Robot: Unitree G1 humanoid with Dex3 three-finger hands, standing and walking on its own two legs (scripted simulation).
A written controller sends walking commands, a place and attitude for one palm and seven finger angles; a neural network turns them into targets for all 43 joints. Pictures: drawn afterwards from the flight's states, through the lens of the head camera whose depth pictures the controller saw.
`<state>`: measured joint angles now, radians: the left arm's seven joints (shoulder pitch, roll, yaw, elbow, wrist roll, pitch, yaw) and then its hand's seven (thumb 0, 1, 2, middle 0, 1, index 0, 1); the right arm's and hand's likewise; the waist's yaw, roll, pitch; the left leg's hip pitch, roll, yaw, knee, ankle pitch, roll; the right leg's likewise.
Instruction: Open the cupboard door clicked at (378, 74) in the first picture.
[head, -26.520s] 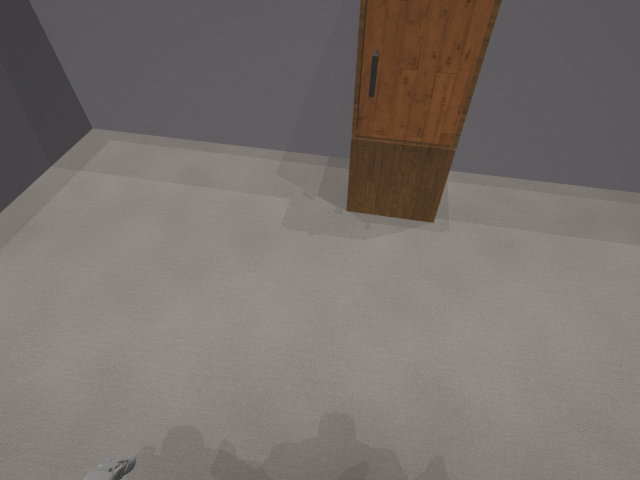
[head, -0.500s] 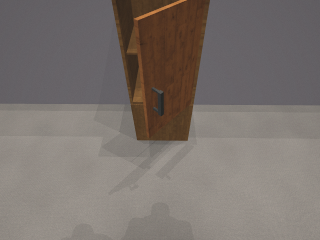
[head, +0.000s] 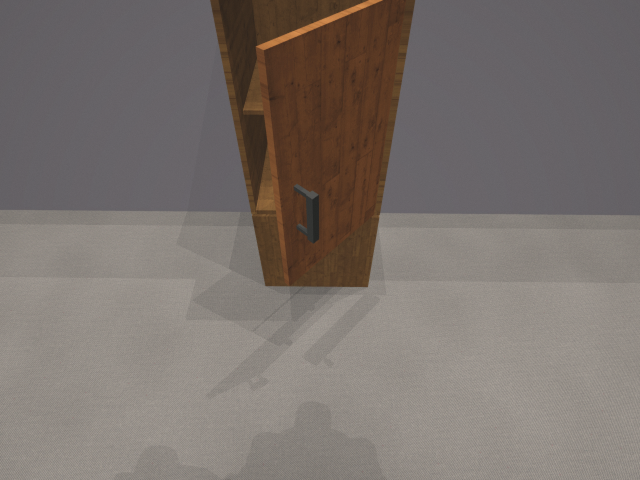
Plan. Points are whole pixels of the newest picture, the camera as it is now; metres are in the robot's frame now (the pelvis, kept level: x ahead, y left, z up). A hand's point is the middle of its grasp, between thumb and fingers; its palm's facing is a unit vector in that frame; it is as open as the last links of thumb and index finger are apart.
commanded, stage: look to check the result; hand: left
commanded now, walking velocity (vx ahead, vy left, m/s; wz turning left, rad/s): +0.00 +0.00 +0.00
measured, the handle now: (306, 214) +0.63 +0.07 -0.10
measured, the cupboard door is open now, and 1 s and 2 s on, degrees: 48 48 48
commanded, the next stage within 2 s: walk to a spot facing it in 0.40 s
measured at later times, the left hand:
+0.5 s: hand out of the picture +0.04 +0.19 -0.17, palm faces +0.01 -0.97 -0.24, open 7.4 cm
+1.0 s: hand out of the picture +0.10 +0.16 -0.18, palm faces -0.14 -0.94 -0.29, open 7.4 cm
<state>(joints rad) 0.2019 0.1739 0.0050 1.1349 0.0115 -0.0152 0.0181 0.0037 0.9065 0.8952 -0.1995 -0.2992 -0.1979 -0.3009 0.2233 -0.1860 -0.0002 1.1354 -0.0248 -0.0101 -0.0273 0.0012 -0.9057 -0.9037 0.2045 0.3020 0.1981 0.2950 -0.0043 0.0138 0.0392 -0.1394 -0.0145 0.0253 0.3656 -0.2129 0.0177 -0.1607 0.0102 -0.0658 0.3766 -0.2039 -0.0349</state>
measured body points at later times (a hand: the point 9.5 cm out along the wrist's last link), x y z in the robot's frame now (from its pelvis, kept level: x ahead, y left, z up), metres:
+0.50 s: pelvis +0.02 -0.01 +0.00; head +0.04 -0.01 +0.45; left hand +0.04 +0.24 -0.15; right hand +0.04 -0.25 -0.16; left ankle -0.01 +0.11 -0.75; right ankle +0.00 -0.09 -0.75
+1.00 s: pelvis +0.01 -0.04 -0.03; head +0.05 -0.08 +0.42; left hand +0.10 +0.21 -0.16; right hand -0.02 -0.29 -0.20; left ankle -0.01 +0.11 -0.73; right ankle -0.01 -0.12 -0.75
